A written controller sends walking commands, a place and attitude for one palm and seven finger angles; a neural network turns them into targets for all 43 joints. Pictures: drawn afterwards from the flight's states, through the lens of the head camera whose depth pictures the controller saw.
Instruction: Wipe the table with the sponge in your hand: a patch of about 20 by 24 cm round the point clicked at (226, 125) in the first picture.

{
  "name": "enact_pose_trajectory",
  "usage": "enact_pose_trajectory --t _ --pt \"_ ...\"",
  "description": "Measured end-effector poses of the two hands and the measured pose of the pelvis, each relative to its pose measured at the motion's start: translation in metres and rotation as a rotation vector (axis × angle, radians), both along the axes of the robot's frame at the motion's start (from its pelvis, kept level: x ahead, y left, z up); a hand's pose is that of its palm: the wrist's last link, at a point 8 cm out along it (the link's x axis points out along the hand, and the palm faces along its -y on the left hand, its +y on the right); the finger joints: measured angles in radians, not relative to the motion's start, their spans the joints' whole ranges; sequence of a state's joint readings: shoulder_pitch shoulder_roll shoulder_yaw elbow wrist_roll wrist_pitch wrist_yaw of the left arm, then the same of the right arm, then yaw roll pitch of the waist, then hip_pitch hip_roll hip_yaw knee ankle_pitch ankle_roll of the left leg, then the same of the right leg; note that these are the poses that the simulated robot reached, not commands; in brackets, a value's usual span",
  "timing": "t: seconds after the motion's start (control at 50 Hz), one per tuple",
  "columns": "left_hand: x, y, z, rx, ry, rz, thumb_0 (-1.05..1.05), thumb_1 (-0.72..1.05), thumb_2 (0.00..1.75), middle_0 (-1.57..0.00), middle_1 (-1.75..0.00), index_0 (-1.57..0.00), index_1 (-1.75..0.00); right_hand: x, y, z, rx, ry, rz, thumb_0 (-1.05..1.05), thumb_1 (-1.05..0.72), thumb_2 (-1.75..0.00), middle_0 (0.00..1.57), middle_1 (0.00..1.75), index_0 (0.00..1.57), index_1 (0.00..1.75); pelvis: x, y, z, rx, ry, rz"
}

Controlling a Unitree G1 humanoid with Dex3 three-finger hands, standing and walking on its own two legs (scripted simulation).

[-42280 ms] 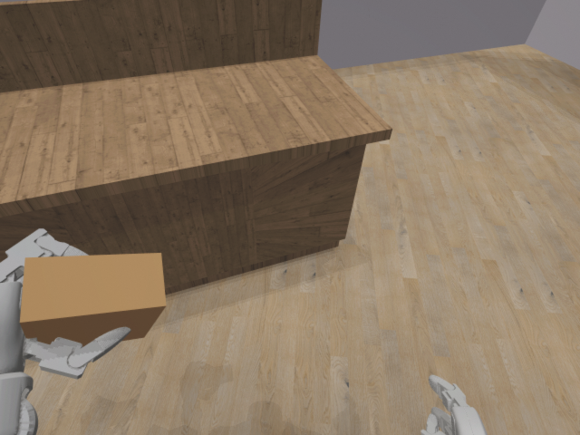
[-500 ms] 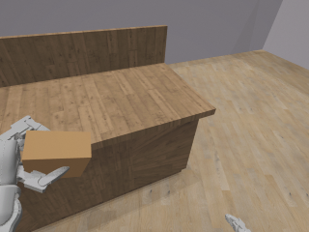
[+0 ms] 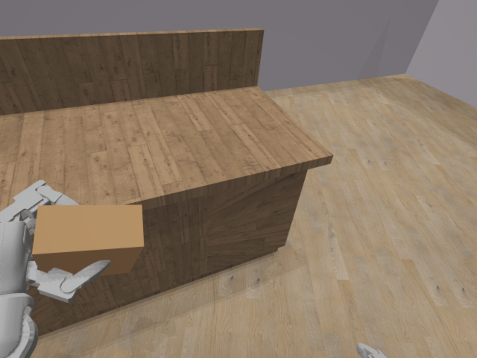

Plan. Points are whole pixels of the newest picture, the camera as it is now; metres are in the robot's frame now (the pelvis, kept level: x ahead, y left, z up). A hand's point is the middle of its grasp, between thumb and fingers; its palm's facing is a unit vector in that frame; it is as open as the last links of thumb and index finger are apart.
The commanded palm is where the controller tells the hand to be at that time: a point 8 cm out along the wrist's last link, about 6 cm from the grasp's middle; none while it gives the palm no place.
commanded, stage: stop stepping back and stand still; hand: left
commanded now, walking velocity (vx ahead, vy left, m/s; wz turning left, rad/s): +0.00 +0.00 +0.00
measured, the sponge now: (106, 243) +0.23 +0.21 +0.14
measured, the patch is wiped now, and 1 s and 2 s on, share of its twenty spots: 1.00 1.00 1.00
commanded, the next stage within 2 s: stand and wait in 0.44 s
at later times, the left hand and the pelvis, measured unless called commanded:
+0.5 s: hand (54, 266) +0.18 +0.25 +0.15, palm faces +0.35 -0.89 -0.30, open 9.7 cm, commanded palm +0.14 +0.29 +0.19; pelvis -0.02 +0.02 +0.01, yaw -1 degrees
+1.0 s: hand (45, 249) +0.20 +0.26 +0.16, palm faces +0.38 -0.87 -0.32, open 9.7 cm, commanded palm +0.15 +0.30 +0.19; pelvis -0.02 +0.02 +0.02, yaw -2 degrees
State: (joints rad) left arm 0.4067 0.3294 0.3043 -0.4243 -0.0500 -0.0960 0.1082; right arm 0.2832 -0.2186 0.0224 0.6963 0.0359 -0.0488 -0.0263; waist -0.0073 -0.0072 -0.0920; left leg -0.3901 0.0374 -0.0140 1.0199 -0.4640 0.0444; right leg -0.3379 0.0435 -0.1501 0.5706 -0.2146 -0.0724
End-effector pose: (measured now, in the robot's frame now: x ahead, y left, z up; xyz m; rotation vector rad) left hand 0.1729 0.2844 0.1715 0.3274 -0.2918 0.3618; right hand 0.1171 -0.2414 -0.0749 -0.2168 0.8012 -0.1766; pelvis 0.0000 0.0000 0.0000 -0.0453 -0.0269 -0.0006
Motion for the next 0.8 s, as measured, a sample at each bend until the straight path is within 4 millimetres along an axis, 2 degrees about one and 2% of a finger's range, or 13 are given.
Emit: enact_pose_trajectory --t 0.12,0.2,0.28,0.36,0.46,0.54,0.66,0.8 --pt "-0.014 0.0 -0.008 0.04 0.039 -0.058 -0.02 -0.49 1.06 -0.77 -1.38 -0.78 -1.39 -0.002 0.012 0.013 -0.036 -0.088 -0.002 0.02 -0.9 -0.9 0.2 0.3 0.2 0.3 -0.017 0.01 -0.005 0.016 0.009 -0.027" --pt "-0.016 0.007 0.009 0.093 0.031 -0.023 -0.02 -0.5 1.06 -0.77 -1.37 -0.78 -1.39 -0.001 0.023 0.021 0.008 -0.14 -0.005 0.02 -0.9 -0.9 0.2 0.3 0.2 0.3 -0.016 0.008 0.003 0.042 -0.001 -0.034" --pt "-0.017 0.012 0.02 0.1 -0.008 0.031 -0.02 -0.5 1.06 -0.77 -1.37 -0.78 -1.39 0.002 0.027 0.016 0.032 -0.141 0.041 0.02 -0.9 -0.9 0.2 0.3 0.2 0.3 -0.016 0.005 0.004 0.032 0.001 -0.019" --pt "-0.019 0.009 0.007 0.023 0.017 0.033 -0.02 -0.49 1.06 -0.77 -1.38 -0.78 -1.39 0.005 0.023 0.015 0.021 -0.099 0.062 0.02 -0.9 -0.9 0.21 0.3 0.2 0.3 -0.02 0.006 0.007 -0.008 0.009 0.006" --pt "-0.025 0.005 -0.011 -0.024 0.091 -0.007 -0.02 -0.49 1.06 -0.77 -1.38 -0.78 -1.39 0.007 0.017 0.028 -0.037 -0.105 0.034 0.02 -0.9 -0.9 0.21 0.3 0.2 0.3 -0.023 0.014 0.01 0.011 0.02 -0.011" --pt "-0.027 0.013 -0.006 0.026 0.112 -0.002 -0.02 -0.5 1.06 -0.77 -1.38 -0.78 -1.39 0.011 0.018 0.038 -0.055 -0.142 0.018 0.02 -0.9 -0.9 0.2 0.3 0.2 0.3 -0.022 0.017 0.013 0.03 0.017 -0.024" --pt "-0.024 0.023 0.011 0.039 0.036 0.045 -0.02 -0.5 1.06 -0.77 -1.38 -0.78 -1.39 0.021 0.027 0.041 -0.039 -0.165 0.047 0.02 -0.9 -0.9 0.2 0.3 0.2 0.3 -0.021 0.018 0.016 0.025 0.014 -0.019" --pt "-0.016 0.014 0.004 -0.007 0.056 0.013 -0.02 -0.49 1.06 -0.77 -1.38 -0.78 -1.39 0.028 0.036 0.042 -0.015 -0.183 0.057 0.02 -0.9 -0.9 0.2 0.3 0.2 0.3 -0.02 0.021 0.017 0.022 0.02 -0.026"
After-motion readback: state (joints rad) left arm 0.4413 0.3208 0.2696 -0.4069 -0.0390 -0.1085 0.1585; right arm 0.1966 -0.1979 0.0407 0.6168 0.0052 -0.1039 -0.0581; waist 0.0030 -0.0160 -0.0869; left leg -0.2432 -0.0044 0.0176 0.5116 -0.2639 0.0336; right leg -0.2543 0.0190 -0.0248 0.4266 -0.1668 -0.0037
